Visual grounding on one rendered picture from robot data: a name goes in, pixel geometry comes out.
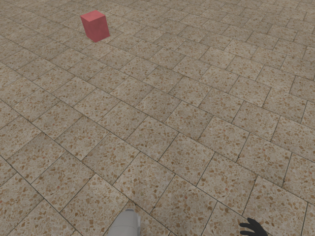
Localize carton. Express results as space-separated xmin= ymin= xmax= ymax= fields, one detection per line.
xmin=80 ymin=10 xmax=110 ymax=43

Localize left robot thigh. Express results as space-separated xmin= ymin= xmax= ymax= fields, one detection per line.
xmin=107 ymin=211 xmax=141 ymax=236

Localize robot right hand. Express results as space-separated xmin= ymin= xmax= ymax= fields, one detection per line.
xmin=239 ymin=218 xmax=268 ymax=236

